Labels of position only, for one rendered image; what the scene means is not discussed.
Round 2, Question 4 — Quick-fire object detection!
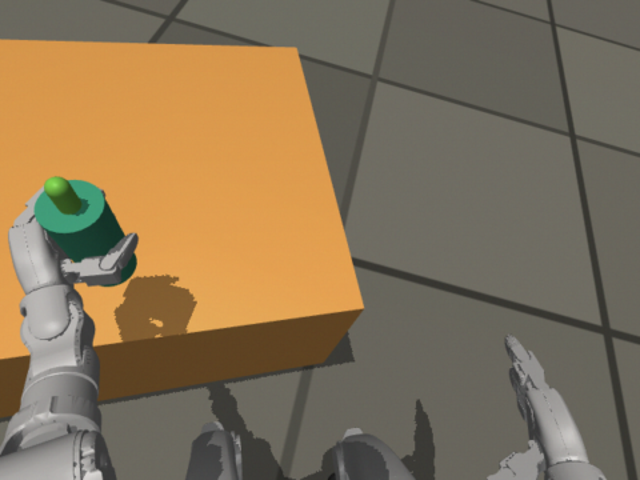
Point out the right robot arm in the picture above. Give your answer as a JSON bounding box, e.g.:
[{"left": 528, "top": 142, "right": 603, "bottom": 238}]
[{"left": 544, "top": 461, "right": 607, "bottom": 480}]

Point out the left robot arm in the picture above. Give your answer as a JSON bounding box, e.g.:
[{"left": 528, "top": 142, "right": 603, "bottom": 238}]
[{"left": 0, "top": 284, "right": 117, "bottom": 480}]

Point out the bottle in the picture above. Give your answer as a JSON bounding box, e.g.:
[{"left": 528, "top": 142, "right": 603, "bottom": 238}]
[{"left": 34, "top": 177, "right": 137, "bottom": 287}]

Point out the right robot hand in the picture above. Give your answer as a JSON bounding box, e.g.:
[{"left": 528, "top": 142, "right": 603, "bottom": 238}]
[{"left": 487, "top": 334, "right": 590, "bottom": 480}]

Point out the left robot hand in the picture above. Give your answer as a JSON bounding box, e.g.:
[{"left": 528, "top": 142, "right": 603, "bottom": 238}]
[{"left": 8, "top": 186, "right": 138, "bottom": 295}]

